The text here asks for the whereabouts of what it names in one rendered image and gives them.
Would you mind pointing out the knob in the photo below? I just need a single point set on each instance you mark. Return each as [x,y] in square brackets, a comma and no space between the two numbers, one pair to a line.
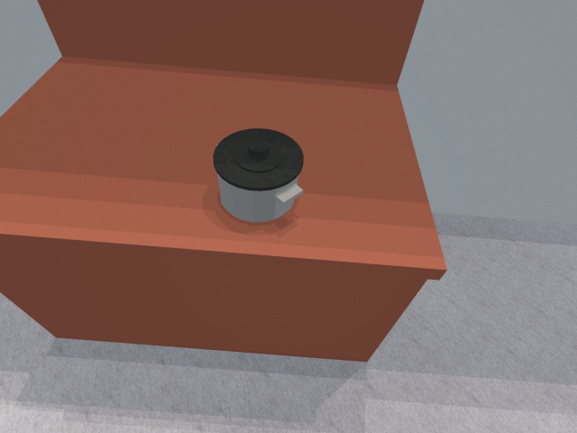
[258,147]

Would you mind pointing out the lid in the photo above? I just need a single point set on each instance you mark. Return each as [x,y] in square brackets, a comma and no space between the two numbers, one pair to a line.
[235,165]

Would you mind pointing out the table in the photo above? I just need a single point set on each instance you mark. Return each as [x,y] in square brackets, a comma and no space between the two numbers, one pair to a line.
[111,222]

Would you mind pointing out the pot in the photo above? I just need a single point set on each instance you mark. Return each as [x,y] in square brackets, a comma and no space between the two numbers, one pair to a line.
[258,206]

